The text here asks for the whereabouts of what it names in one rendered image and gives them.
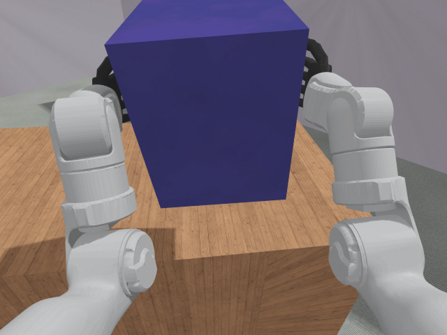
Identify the robot right forearm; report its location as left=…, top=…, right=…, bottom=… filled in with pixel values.
left=302, top=72, right=425, bottom=271

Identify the robot right hand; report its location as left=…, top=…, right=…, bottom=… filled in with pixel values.
left=299, top=38, right=332, bottom=107

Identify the robot right upper arm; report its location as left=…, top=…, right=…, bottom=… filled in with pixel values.
left=328, top=215, right=447, bottom=335

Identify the pedestal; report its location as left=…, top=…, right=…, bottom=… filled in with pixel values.
left=0, top=120, right=372, bottom=335

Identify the robot left forearm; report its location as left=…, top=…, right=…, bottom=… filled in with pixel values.
left=49, top=84, right=137, bottom=280

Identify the robot left hand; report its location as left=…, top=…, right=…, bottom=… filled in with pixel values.
left=92, top=56, right=130, bottom=123

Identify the robot left upper arm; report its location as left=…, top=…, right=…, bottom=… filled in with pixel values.
left=0, top=228, right=157, bottom=335

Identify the carton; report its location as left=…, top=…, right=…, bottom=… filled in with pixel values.
left=105, top=0, right=309, bottom=208

